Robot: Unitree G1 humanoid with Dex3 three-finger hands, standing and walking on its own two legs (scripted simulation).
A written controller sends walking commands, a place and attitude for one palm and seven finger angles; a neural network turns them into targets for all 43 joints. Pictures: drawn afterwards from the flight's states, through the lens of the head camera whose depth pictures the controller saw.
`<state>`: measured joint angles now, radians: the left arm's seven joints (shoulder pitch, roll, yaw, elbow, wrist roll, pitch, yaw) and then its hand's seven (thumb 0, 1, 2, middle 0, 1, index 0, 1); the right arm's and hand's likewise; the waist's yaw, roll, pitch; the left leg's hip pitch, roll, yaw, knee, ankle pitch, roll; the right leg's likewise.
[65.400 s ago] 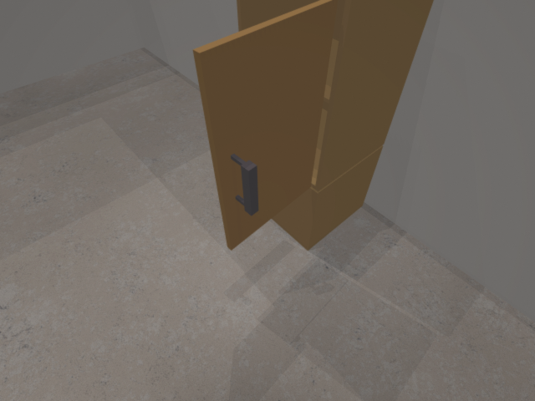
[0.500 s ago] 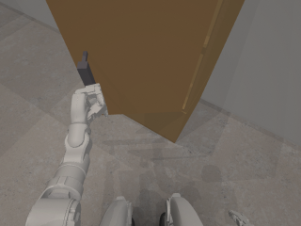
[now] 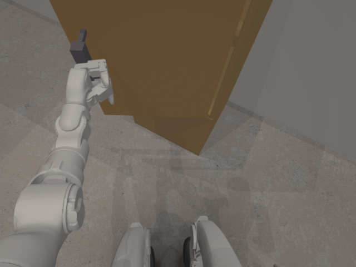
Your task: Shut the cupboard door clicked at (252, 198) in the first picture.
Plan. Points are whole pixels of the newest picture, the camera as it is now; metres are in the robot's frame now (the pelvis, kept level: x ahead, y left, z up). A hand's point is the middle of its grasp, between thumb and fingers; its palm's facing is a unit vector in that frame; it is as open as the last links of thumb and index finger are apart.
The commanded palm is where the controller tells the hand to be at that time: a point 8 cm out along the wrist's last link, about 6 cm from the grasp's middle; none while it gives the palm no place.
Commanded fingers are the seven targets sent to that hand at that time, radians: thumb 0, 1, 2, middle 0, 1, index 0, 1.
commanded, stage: push the door shut along its arc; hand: left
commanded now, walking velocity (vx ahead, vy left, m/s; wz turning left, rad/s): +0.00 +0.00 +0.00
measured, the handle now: (91, 65) +0.57 +0.17 +0.05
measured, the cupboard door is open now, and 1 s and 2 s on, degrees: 29 16 10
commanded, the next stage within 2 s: pull the fist back off the door in 1.12 s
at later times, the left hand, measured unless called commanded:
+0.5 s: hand (124, 69) +0.55 +0.09 +0.05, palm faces -0.25 -0.97 -0.04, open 3.1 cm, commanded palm +0.55 +0.13 +0.05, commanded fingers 0.00 0.90 0.90 -1.30 -1.50 -1.30 -1.50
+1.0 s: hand (134, 54) +0.60 +0.07 +0.05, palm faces -0.34 -0.94 -0.04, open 3.1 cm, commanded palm +0.61 +0.08 +0.05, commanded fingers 0.00 0.90 0.90 -1.30 -1.50 -1.30 -1.50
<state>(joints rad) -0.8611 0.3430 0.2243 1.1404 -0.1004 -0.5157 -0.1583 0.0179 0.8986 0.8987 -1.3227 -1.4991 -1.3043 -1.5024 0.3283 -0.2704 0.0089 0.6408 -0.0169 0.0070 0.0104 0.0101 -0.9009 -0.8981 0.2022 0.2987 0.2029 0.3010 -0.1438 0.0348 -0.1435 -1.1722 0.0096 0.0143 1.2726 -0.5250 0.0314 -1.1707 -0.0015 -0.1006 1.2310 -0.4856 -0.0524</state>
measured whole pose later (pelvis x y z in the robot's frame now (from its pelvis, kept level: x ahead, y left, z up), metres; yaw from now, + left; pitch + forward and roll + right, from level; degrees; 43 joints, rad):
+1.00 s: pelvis +0.01 +0.01 -0.02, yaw -3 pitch +32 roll -5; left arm -1.29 0.54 0.23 1.31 -0.01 -0.30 -0.31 0.01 0.92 0.95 -1.30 -1.50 -1.30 -1.50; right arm 0.40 -0.26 0.05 0.65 -0.05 -0.01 0.03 0.01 -0.90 -0.90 0.20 0.30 0.20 0.30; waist -0.28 0.07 -0.12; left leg -1.38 0.04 -0.01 1.38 -0.57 0.04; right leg -1.35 0.03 -0.12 1.29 -0.50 -0.04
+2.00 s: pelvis +0.02 -0.01 +0.01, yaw -1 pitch +27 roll -1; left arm -0.93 0.19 0.22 1.17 0.04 -0.56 0.20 0.02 0.90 0.90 -1.30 -1.50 -1.30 -1.50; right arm 0.37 -0.27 -0.03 0.65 -0.09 0.01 0.11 0.01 -0.90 -0.90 0.20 0.30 0.20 0.30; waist -0.19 0.04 -0.15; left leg -1.16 0.02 0.02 1.23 -0.54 0.02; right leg -1.17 0.02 -0.09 1.19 -0.50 -0.06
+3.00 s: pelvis +0.05 +0.00 +0.11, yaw +0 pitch +1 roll +0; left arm 0.07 0.26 0.05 0.10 -0.06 -0.10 0.08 0.02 0.90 0.90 -1.01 -1.18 -1.01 -1.18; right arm 0.17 -0.23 0.03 0.53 0.04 0.03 -0.08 0.01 -0.90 -0.90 0.20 0.30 0.20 0.30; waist 0.02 0.05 -0.03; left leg -0.24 -0.01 0.04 0.55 -0.32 0.03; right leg -0.26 0.02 -0.05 0.54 -0.29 -0.03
